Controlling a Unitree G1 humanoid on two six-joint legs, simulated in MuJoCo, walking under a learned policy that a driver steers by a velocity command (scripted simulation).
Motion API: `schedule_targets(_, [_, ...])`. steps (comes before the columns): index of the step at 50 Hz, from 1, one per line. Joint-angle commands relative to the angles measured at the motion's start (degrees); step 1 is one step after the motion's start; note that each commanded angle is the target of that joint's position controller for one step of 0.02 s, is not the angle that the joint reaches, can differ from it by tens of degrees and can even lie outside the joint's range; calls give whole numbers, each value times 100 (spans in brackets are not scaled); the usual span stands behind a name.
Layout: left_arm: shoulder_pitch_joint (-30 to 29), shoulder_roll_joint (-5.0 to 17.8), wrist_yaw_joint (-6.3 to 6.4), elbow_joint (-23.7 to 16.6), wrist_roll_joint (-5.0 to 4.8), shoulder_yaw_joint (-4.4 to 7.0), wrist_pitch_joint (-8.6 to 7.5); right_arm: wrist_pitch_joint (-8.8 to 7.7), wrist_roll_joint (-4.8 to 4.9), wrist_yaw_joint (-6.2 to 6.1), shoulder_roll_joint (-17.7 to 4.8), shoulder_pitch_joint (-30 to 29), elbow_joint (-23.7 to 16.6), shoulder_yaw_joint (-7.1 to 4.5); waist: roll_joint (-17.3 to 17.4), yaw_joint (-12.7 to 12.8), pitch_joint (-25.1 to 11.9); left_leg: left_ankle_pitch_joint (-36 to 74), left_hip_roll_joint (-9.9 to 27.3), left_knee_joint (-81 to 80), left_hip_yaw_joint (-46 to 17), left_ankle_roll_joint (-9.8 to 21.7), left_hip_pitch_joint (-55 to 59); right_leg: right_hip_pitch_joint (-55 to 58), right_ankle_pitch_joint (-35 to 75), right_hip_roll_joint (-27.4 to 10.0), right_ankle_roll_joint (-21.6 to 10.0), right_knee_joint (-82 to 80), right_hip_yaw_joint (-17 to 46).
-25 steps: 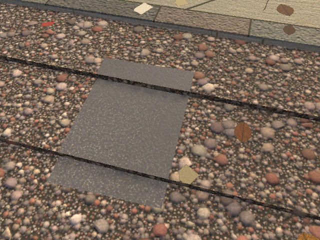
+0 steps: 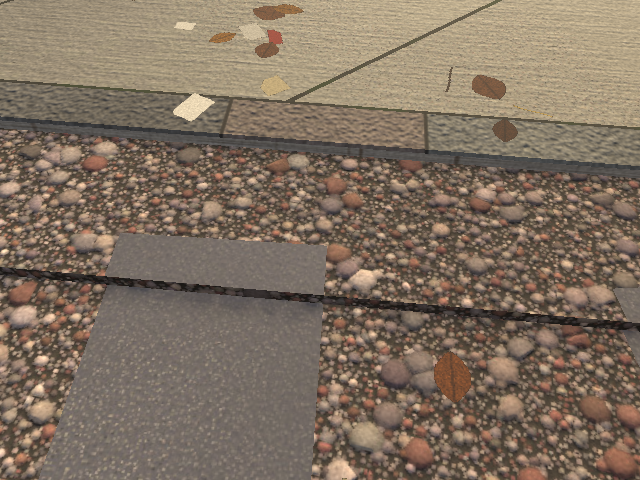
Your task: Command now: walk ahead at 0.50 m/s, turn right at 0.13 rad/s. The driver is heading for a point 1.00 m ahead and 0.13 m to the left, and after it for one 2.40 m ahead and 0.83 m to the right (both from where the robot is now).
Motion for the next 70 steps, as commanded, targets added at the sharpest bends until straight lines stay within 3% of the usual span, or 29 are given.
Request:
schedule_targets(1, [-302, 548, -5, -549, 57, 160, -119, -20, -43, -5, -560, 265, -180, -105, 732, -115, -58, -176, 1535, -1614, -2063, 931, 1316, -1593, 521, -723, 40, -146, 101])
schedule_targets(8, [-1092, 165, -37, -744, 91, 14, -115, 35, 83, -97, -904, 682, 89, -181, 606, -282, -6, 1243, 1309, -1928, -893, 945, 1236, -1512, 2001, -745, 312, -2137, -262])
schedule_targets(15, [-2247, 125, -221, -1143, -11, -54, -181, 293, 145, -162, -1034, 1432, 465, -182, 628, -614, 327, 1388, 1674, -1607, -940, 793, 2172, -1602, 2035, -462, 179, -3413, -455])
schedule_targets(17, [-1792, 319, -233, -1075, 38, 29, -209, 344, 159, -174, -1167, 1233, 429, -200, 763, -208, 57, 2319, 1705, -1297, -842, 695, 1895, -494, 1517, -203, -45, -3493, -766])
schedule_targets(19, [-708, 793, -211, -766, 46, 296, -217, 260, 165, -166, -769, 1579, 443, -14, 451, 303, -1282, 4075, 1171, 671, -330, 118, 644, 2636, 2036, -377, -592, -3358, -293])
schedule_targets(20, [442, 1081, -147, -438, 25, 456, -116, 162, 113, -137, -821, 1312, 342, 12, 78, 853, -2078, 2832, 856, 2137, -80, -171, -567, 4241, 1537, -1205, -981, -3590, 769])
schedule_targets(21, [1200, 1106, -69, -115, -24, 449, 9, 93, -23, -72, -525, 1107, 278, 87, -855, 978, -2461, -1727, 376, 3533, -219, -271, -1570, 5067, 1601, -2009, -1264, -3964, 1938])
schedule_targets(22, [1053, 929, -28, -159, 22, 325, 38, 28, -31, -11, -675, 868, 208, 36, -440, 916, -2114, -2427, 516, 4046, -757, -170, -1883, 4632, 2289, -2089, -1194, -4063, 1942])
schedule_targets(23, [487, 867, -12, -264, 60, 312, 47, 42, 199, -6, -721, 685, 79, -8, -325, 630, -1615, -2064, 620, 4072, -554, -164, -2342, 4137, 1683, -2088, -1251, -4454, 1911])
schedule_targets(24, [-131, 642, -30, -369, 90, 247, 22, 106, 231, -65, -786, 315, 5, -46, 74, 449, -935, -1685, 822, 3877, -350, -174, -2324, 3139, 1027, -1828, -1100, -4873, 1624])
schedule_targets(26, [-785, 337, -78, -396, 100, 152, -62, 322, 230, -121, -598, 681, 104, -45, -537, -66, -536, -1529, 1049, 3668, -421, -326, -1579, 1718, 700, -1734, -1086, -5266, 1172])
schedule_targets(34, [-1410, 835, -8, -225, 140, 286, -179, 703, 96, -85, -539, 628, 102, -110, -631, -680, -355, -458, 945, 2441, 104, -449, -23, 428, 709, -1398, -529, -5733, -718])
schedule_targets(38, [-1462, 795, 0, -64, 63, 297, -7, 751, 122, -39, -613, 1261, 363, -223, -197, -936, -144, -1086, 715, 1673, 682, -181, 819, 469, -95, -1503, -487, -4675, -1082])
schedule_targets(39, [-1467, 546, 26, -51, 108, 235, 51, 731, 85, -30, -725, 1995, 712, -323, 399, -1146, -194, -1445, 312, 1168, 903, -51, 1455, 294, 312, -1090, -399, -3283, -1409])
schedule_targets(40, [-1674, 347, 18, -108, 205, 141, 90, 705, 78, -22, -785, 2842, 984, -381, 1146, -1501, -138, -1639, 416, 835, 329, 179, 2052, -510, 50, -785, -169, -1170, -1507])
schedule_targets(41, [-1592, -184, -56, -602, 79, 2, 41, 581, 11, 33, -1277, 2523, 863, -358, 2828, -833, 353, -3428, 1363, -840, -3055, 1166, 1914, -2593, -1519, 83, 105, 739, -1159])
schedule_targets(42, [-1609, -59, -161, -833, -207, -42, -161, 376, 2, 125, -1161, 1600, 401, -219, 2327, -300, 534, -3807, 2179, -2206, -5323, 1580, 1238, -2955, -1059, -43, -66, 1386, -222])
schedule_targets(43, [-1912, 322, -222, -848, -304, 26, -314, 232, -2, 145, -954, 1303, 239, -140, 1212, -267, 702, -3061, 2319, -2167, -4904, 1372, 774, -2714, -360, -380, -205, 1206, -68])
schedule_targets(44, [-1973, 451, -185, -755, -131, 55, -353, 179, 2, 127, -912, 1126, 178, -129, 434, -201, 515, -1824, 1957, -1781, -3830, 1025, 480, -2113, 56, -537, -176, 703, -102])
schedule_targets(46, [-2024, 519, -56, -663, 91, 138, -323, 159, -16, -12, -746, 738, 132, -78, 548, -36, 144, -691, 1408, -1678, -2750, 684, 412, -1433, 770, -522, 32, -334, -196])
schedule_targets(49, [-2315, 251, -34, -662, 121, 128, -163, 63, 59, -197, -473, 1387, 247, -29, 544, -233, -91, -128, 1166, -1725, -2349, 726, 1131, -1477, 1518, -249, 173, -994, -294])
schedule_targets(57, [-3636, -18, -217, -1088, -17, 68, -362, 268, 108, -421, -372, 2191, 440, -144, 973, -727, 350, 406, 1118, -1405, -2432, 802, 1870, -1542, 2113, 73, 502, -3389, -233])
schedule_targets(62, [-2626, 344, -170, -834, 28, 231, -398, 365, 133, -413, -451, 1809, 438, -248, 1196, -166, -51, 2748, 1038, -462, -2147, 408, 1681, 483, 2046, 171, 182, -4073, -471])
schedule_targets(64, [-436, 861, -67, -339, 63, 447, -354, 295, -70, -299, -420, 1138, 163, -204, 710, 985, -1624, 2603, 463, 1993, -1752, -27, 319, 3782, 2220, -699, -519, -3789, 325])
schedule_targets(65, [81, 1106, -66, -42, 117, 441, -324, 204, -75, -291, 155, 1669, 120, -102, -892, 488, -1809, -1976, -322, 3586, -1400, -255, -1571, 5252, 3034, -1952, -1130, -3794, 2221])
schedule_targets(66, [308, 954, -124, 181, 66, 437, -302, 139, 272, -334, -112, 2263, 249, -110, -1525, 396, -1828, -2452, -168, 4645, -1313, -261, -2341, 5036, 2144, -2580, -1730, -4422, 3688])
schedule_targets(67, [-135, 487, -109, 89, 46, 335, -299, 120, 332, -332, -398, 1715, 221, -165, -781, 435, -901, -2044, 133, 5037, -1165, -306, -2625, 4123, 1943, -2369, -1715, -4689, 3196])
schedule_targets(69, [-748, 211, -130, 73, 114, 213, -296, 77, 155, -287, -441, 786, -10, -185, 31, 186, -159, -1429, 551, 4754, -789, -235, -2315, 2560, 2006, -1813, -1330, -5011, 1977])
schedule_targets(70, [-819, 186, -127, 110, 171, 178, -306, 79, 110, -254, -375, 679, -107, -195, -72, 28, -92, -1266, 707, 4502, -749, -216, -2112, 2145, 2150, -1686, -1272, -5178, 1711])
